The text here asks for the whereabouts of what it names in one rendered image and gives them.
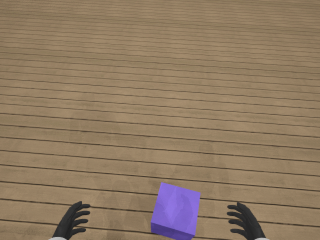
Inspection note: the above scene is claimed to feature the robot left hand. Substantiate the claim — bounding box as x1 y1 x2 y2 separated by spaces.
52 201 91 240

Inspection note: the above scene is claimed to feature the carton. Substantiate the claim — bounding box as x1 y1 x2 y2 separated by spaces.
150 182 201 240

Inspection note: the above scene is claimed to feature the robot right hand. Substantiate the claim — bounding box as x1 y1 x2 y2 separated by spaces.
227 202 266 240

